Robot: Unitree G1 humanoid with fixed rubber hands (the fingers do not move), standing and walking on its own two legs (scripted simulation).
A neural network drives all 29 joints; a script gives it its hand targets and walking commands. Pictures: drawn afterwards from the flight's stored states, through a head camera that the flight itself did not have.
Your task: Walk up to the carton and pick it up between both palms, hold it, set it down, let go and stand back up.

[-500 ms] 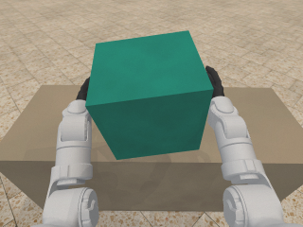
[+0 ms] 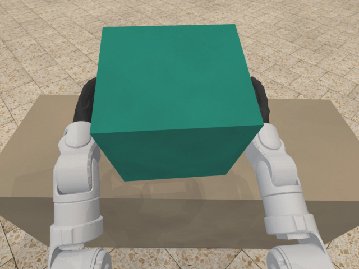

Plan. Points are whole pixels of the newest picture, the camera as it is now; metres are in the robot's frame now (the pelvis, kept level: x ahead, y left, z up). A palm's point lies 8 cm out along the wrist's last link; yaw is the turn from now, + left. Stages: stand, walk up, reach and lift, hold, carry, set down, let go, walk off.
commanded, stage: hold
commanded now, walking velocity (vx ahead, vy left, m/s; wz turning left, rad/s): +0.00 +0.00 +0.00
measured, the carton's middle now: (173, 112) +0.38 +0.02 +0.16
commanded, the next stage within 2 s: set down in 0.06 s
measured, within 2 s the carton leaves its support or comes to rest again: neither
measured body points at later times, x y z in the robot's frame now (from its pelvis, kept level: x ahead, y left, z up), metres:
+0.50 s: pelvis -0.01 +0.00 +0.00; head -0.12 +0.01 +0.44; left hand +0.33 +0.16 +0.26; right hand +0.32 -0.18 +0.26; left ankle +0.00 +0.12 -0.75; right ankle +0.01 -0.13 -0.75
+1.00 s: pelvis +0.02 +0.00 +0.00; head -0.04 +0.01 +0.44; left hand +0.40 +0.16 +0.19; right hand +0.40 -0.17 +0.22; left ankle +0.00 +0.12 -0.75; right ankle +0.01 -0.13 -0.75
